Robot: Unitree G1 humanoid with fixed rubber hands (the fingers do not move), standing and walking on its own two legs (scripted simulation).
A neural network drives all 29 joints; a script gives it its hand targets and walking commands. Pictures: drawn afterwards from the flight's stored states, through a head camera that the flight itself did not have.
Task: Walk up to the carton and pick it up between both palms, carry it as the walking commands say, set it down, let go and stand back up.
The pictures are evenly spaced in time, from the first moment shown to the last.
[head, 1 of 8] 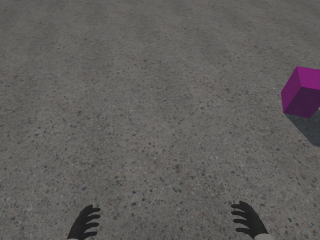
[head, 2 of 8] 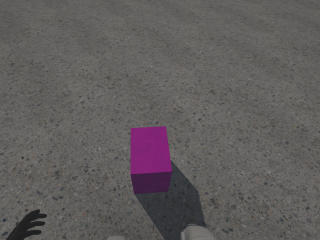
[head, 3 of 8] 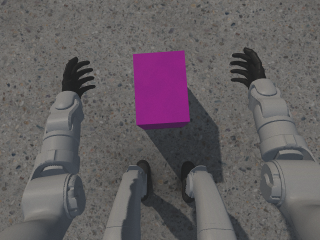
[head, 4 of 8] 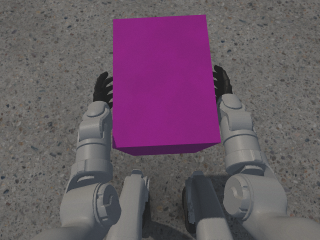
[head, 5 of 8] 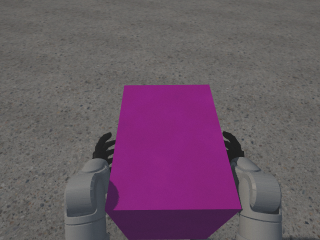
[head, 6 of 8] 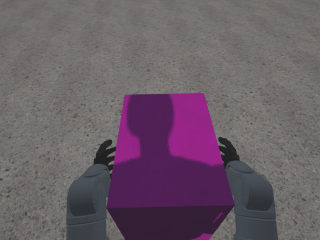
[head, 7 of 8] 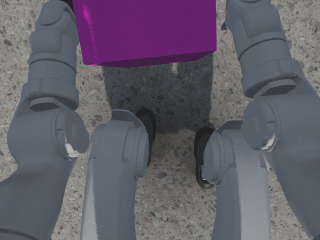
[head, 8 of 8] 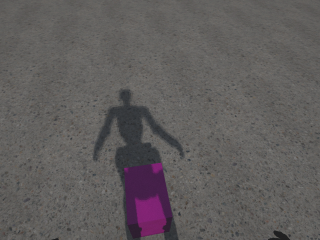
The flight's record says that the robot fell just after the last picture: no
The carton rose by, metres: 0.66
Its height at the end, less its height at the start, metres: +0.00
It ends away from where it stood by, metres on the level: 2.31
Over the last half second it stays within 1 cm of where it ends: yes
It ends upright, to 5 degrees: yes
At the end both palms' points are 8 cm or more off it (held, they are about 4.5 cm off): yes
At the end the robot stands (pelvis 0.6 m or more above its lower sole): yes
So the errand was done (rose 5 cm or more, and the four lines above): yes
